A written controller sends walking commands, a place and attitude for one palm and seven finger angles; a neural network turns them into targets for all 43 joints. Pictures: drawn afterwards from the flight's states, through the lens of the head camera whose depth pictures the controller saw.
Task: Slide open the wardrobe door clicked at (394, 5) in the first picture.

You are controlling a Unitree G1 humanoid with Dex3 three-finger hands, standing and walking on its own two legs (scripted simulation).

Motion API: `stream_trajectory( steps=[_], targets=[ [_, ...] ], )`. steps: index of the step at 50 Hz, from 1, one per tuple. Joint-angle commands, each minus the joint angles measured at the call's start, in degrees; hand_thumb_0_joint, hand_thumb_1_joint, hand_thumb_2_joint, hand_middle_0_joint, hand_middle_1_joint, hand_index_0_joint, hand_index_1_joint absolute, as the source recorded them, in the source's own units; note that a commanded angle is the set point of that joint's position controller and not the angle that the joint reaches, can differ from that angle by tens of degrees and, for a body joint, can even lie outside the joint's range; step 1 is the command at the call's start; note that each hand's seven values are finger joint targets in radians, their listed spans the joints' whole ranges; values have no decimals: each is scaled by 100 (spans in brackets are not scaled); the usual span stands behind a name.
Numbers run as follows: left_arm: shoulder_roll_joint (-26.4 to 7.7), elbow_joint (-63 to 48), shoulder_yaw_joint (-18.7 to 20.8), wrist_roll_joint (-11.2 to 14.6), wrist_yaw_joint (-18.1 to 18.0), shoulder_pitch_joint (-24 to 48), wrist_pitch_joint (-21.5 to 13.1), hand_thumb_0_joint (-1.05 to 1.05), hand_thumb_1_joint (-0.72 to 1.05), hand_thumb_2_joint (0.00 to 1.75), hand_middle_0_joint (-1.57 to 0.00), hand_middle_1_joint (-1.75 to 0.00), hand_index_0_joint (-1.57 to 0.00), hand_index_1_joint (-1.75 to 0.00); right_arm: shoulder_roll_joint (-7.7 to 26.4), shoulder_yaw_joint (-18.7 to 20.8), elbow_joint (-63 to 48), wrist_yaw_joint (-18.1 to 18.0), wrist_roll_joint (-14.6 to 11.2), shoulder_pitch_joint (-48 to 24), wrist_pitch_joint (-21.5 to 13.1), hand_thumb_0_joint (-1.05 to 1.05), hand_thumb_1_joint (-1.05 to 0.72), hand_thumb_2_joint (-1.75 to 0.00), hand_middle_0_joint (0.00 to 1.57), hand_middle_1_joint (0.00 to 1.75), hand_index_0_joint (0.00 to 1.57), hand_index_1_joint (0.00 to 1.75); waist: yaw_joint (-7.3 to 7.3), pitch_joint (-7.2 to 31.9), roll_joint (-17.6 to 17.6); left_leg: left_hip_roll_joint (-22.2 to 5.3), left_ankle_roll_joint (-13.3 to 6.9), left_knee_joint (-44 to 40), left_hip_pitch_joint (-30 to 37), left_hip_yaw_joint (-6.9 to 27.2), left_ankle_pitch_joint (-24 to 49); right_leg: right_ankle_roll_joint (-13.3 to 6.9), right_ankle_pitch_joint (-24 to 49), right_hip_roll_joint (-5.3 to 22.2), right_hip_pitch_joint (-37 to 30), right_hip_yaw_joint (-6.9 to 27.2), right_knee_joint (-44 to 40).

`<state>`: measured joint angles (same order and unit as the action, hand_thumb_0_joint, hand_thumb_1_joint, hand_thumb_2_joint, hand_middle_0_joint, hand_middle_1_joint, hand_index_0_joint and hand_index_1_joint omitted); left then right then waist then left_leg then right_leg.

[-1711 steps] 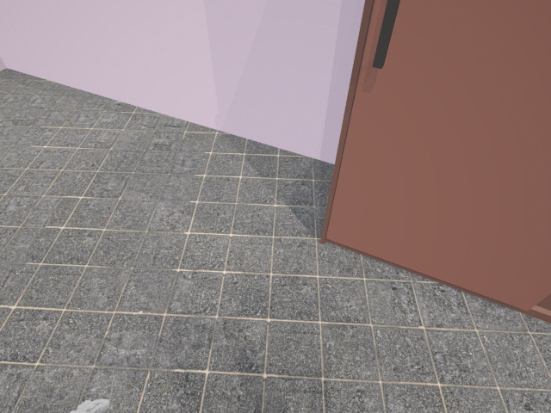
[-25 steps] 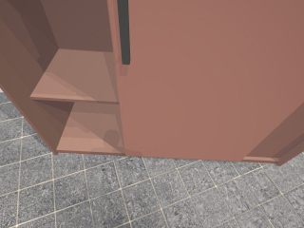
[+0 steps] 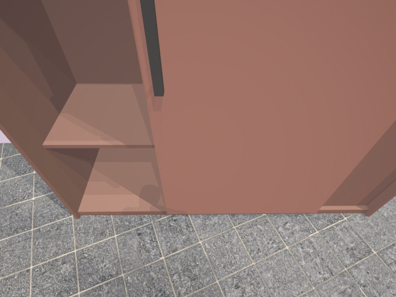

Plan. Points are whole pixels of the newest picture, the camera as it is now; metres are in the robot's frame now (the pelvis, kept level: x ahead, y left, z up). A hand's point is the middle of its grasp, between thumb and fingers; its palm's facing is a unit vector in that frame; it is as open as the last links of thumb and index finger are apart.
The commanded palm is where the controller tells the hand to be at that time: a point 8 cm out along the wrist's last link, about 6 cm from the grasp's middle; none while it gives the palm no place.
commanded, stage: let the arm hang, fingers relaxed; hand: left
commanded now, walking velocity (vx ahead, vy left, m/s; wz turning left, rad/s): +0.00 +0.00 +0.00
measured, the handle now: (152, 26) +0.60 +0.14 +0.26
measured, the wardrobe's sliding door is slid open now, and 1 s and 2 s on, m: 0.48 0.48 0.48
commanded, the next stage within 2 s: look to check the result in 0.18 s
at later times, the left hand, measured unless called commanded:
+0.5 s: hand out of the picture +0.00 +0.17 -0.18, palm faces +0.04 -0.98 -0.17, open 7.4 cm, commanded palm none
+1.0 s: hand out of the picture +0.03 +0.19 -0.17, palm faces +0.03 -0.98 -0.20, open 7.4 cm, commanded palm none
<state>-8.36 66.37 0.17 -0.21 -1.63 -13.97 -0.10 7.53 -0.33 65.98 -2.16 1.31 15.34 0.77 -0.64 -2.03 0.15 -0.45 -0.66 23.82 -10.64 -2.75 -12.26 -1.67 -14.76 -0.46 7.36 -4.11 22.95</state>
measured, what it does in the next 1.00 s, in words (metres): stands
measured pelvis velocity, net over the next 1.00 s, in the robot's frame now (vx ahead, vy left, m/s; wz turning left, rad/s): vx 0.01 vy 0.01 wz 0.00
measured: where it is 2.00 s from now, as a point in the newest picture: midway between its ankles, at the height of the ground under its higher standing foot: outside the picture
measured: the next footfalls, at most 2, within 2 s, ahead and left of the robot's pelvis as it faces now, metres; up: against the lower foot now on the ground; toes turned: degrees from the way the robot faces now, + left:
none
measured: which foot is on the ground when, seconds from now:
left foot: down 0.00-1.00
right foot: down 0.00-1.00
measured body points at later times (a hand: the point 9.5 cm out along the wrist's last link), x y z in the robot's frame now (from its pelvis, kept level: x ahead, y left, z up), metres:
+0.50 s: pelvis +0.01 +0.01 +0.00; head +0.02 +0.01 +0.45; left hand +0.00 +0.22 -0.16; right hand +0.01 -0.22 -0.16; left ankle +0.01 +0.11 -0.74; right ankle -0.02 -0.10 -0.74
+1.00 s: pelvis +0.01 +0.01 +0.00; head +0.03 +0.00 +0.45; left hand +0.03 +0.24 -0.16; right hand +0.03 -0.22 -0.16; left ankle +0.01 +0.11 -0.74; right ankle -0.02 -0.10 -0.74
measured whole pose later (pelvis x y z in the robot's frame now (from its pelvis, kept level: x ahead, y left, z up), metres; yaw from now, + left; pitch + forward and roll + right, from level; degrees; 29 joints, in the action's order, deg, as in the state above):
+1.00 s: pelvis +0.01 +0.01 +0.00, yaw +0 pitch -1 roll +0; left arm -9.8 66.3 0.5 -0.2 -1.3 -12.9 -0.8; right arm 9.6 -0.2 65.7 -2.3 1.1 12.5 -0.1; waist -0.3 -2.4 0.1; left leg 0.4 -1.1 21.7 -8.3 -2.8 -12.4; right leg -1.0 -15.0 0.3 5.0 -4.1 21.0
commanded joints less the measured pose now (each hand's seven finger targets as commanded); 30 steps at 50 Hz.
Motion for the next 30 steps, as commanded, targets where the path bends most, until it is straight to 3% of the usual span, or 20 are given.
stream_trajectory(
  steps=[1,9,22,30],
  targets=[
    [-567,-160,97,-16,-35,-405,-66,0,90,90,-20,-30,-20,-30,539,108,-146,-40,-8,289,-97,0,-90,-90,20,30,20,30,40,-217,140,-532,-142,-424,-136,557,551,-63,456,634,273,618,-529],
    [-557,-173,97,-22,-44,-455,-86,0,90,90,-20,-30,-20,-30,563,126,-175,-49,-31,289,-116,0,-90,-90,20,30,20,30,41,-153,-62,-557,-165,-374,22,570,827,-45,684,640,273,566,-486],
    [-563,-146,103,-18,-46,-426,-106,0,90,90,-20,-30,-20,-30,636,120,-160,-58,-28,198,-150,0,-90,-90,20,30,20,30,17,-25,33,-574,-180,-386,194,602,1112,-33,922,679,147,555,-486],
    [-615,-128,105,-26,-37,-366,-98,0,90,90,-20,-30,-20,-30,691,113,-164,-55,-29,119,-153,0,-90,-90,20,30,20,30,22,-181,34,-577,-177,-465,172,626,1087,-23,845,682,168,549,-542]
  ],
)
